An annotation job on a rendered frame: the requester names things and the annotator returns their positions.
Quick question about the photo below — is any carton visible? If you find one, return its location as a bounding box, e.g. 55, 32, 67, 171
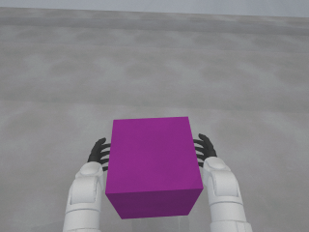
105, 116, 204, 219

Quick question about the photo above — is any left robot forearm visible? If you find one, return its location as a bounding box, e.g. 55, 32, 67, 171
63, 161, 104, 232

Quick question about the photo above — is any right robot hand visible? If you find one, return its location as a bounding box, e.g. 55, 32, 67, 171
193, 133, 217, 167

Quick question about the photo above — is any left robot hand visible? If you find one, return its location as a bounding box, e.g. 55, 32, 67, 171
87, 137, 111, 172

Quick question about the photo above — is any right robot forearm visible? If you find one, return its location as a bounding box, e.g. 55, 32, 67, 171
203, 157, 253, 232

